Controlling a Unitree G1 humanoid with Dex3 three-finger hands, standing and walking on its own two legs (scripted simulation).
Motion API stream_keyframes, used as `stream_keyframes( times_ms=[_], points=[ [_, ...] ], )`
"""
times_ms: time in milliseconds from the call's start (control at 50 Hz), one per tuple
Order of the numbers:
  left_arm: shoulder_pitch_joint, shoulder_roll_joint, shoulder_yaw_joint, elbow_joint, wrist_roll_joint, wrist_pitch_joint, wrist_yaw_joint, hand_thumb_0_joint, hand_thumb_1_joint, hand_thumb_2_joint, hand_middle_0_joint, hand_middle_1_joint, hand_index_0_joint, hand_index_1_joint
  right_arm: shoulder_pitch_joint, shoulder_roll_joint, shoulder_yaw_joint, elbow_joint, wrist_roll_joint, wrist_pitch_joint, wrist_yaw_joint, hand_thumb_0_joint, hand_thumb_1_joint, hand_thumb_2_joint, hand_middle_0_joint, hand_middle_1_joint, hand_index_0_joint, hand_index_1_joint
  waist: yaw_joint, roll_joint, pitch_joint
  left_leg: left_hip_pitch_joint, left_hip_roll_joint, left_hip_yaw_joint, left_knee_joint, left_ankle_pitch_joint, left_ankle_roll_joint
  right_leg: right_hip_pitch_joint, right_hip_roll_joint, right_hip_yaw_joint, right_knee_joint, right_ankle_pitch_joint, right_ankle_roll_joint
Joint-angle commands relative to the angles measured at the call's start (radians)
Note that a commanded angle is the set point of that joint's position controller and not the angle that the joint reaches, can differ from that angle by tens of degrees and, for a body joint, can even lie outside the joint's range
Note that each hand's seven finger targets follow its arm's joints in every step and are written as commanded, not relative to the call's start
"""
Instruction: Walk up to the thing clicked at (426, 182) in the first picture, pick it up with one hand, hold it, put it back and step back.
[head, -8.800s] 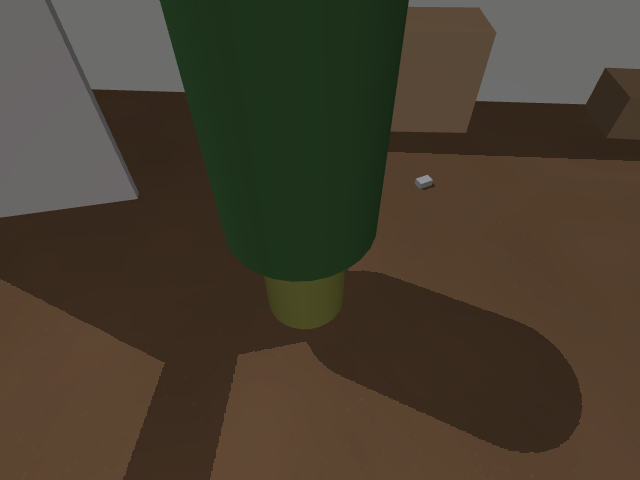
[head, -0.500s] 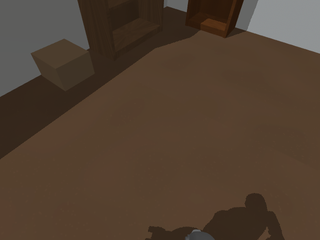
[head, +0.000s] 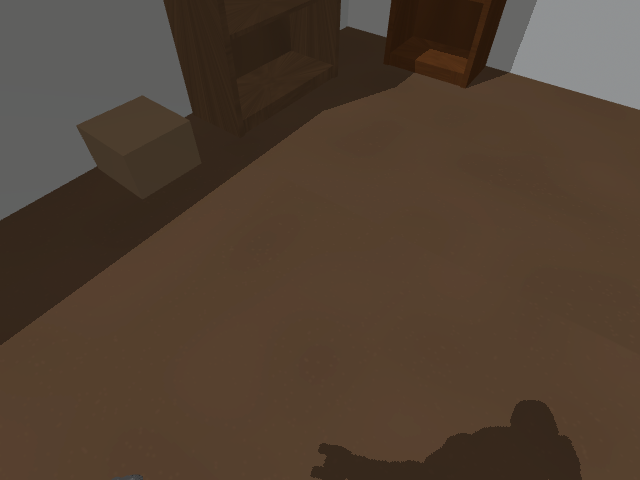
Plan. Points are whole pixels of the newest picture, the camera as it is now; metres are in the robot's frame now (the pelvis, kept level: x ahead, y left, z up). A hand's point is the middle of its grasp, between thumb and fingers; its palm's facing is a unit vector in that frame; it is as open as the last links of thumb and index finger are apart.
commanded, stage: walk up
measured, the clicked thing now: out of the picture +0.21 +1.08 -0.75
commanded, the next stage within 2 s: stand in 0.44 s
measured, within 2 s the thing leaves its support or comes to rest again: neither
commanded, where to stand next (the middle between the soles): +0.09 -0.01 m, yaw -1 degrees
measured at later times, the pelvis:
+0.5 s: pelvis +0.02 -0.01 +0.02, yaw +1 degrees
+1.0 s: pelvis +0.03 -0.02 +0.02, yaw +2 degrees
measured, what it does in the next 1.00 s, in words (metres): stands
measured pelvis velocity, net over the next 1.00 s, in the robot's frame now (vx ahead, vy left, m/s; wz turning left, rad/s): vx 0.03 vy -0.02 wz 0.03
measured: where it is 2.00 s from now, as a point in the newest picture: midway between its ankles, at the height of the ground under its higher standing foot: outside the picture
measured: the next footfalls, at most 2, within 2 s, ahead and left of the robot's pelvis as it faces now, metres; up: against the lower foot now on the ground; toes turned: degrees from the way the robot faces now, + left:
none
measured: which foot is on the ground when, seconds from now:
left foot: down 0.00-1.00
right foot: down 0.00-1.00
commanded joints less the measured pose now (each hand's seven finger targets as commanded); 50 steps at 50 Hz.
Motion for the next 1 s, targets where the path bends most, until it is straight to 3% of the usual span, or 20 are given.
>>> stream_keyframes(
  times_ms=[0, 60, 340, 460, 540, 620, 820, 860, 980],
  points=[
    [-0.042, 0.214, 0.04, -0.014, -0.003, -0.017, 0.011, 0.0, 0.9, 0.9, -0.2, -0.3, -0.2, -0.3, -0.074, -0.234, -0.055, -0.027, -0.001, -0.024, -0.019, 0.0, -0.9, -0.9, 0.2, 0.3, 0.2, 0.3, 0.016, 0.065, -0.098, -0.032, 0.119, -0.13, -0.207, 0.162, 0.054, 0.155, -0.076, 0.088, -0.12, 0.12, -0.049],
    [-0.063, 0.209, 0.034, 0.009, 0.0, -0.013, 0.009, 0.0, 0.9, 0.9, -0.2, -0.3, -0.2, -0.3, -0.094, -0.225, -0.053, -0.009, -0.002, -0.018, -0.018, 0.0, -0.9, -0.9, 0.2, 0.3, 0.2, 0.3, 0.012, 0.052, -0.097, -0.018, 0.113, -0.119, -0.238, 0.127, 0.049, 0.169, -0.083, 0.095, -0.164, 0.099, -0.039],
    [-0.075, 0.21, 0.038, 0.076, 0.013, -0.016, 0.011, 0.0, 0.9, 0.9, -0.2, -0.3, -0.2, -0.3, -0.133, -0.216, -0.057, 0.039, -0.001, -0.003, -0.015, 0.0, -0.9, -0.9, 0.2, 0.3, 0.2, 0.3, -0.002, 0.01, -0.099, 0.072, 0.104, -0.1, -0.287, 0.179, 0.035, 0.189, -0.097, 0.101, -0.266, 0.081, -0.022],
    [-0.062, 0.204, 0.03, 0.082, 0.016, -0.02, 0.019, 0.0, 0.9, 0.9, -0.2, -0.3, -0.2, -0.3, -0.151, -0.21, -0.061, 0.034, -0.007, 0.002, -0.015, 0.0, -0.9, -0.9, 0.2, 0.3, 0.2, 0.3, -0.008, 0.036, -0.112, 0.088, 0.116, -0.108, -0.308, 0.216, 0.021, 0.206, -0.101, 0.094, -0.256, 0.164, -0.024],
    [-0.068, 0.211, 0.032, 0.079, 0.013, -0.021, 0.022, 0.0, 0.9, 0.9, -0.2, -0.3, -0.2, -0.3, -0.147, -0.202, -0.061, 0.035, -0.008, 0.005, -0.013, 0.0, -0.9, -0.9, 0.2, 0.3, 0.2, 0.3, -0.006, 0.018, -0.105, 0.063, 0.112, -0.106, -0.318, 0.197, 0.02, 0.223, -0.1, 0.092, -0.262, 0.127, -0.021],
    [-0.063, 0.209, 0.033, 0.075, 0.013, -0.024, 0.023, 0.0, 0.9, 0.9, -0.2, -0.3, -0.2, -0.3, -0.143, -0.202, -0.063, 0.037, -0.008, 0.001, -0.014, 0.0, -0.9, -0.9, 0.2, 0.3, 0.2, 0.3, -0.004, 0.02, -0.13, 0.083, 0.119, -0.106, -0.313, 0.27, 0.016, 0.253, -0.106, 0.088, -0.248, 0.213, -0.027],
    [-0.074, 0.213, 0.038, 0.063, 0.013, -0.018, 0.025, 0.0, 0.9, 0.9, -0.2, -0.3, -0.2, -0.3, -0.129, -0.195, -0.063, 0.043, -0.01, 0.005, -0.015, 0.0, -0.9, -0.9, 0.2, 0.3, 0.2, 0.3, -0.002, 0.025, -0.117, 0.07, 0.117, -0.103, -0.32, 0.212, 0.011, 0.245, -0.105, 0.089, -0.267, 0.14, -0.028],
    [-0.078, 0.212, 0.038, 0.059, 0.014, -0.019, 0.024, 0.0, 0.9, 0.9, -0.2, -0.3, -0.2, -0.3, -0.123, -0.193, -0.062, 0.042, -0.009, 0.004, -0.015, 0.0, -0.9, -0.9, 0.2, 0.3, 0.2, 0.3, -0.001, 0.026, -0.126, 0.066, 0.122, -0.104, -0.321, 0.249, 0.012, 0.269, -0.105, 0.083, -0.256, 0.184, -0.028],
    [-0.081, 0.208, 0.039, 0.055, 0.013, -0.016, 0.023, 0.0, 0.9, 0.9, -0.2, -0.3, -0.2, -0.3, -0.113, -0.198, -0.062, 0.04, -0.011, 0.005, -0.016, 0.0, -0.9, -0.9, 0.2, 0.3, 0.2, 0.3, -0.007, 0.034, -0.119, 0.073, 0.119, -0.098, -0.315, 0.211, 0.01, 0.243, -0.104, 0.09, -0.267, 0.141, -0.029]
  ],
)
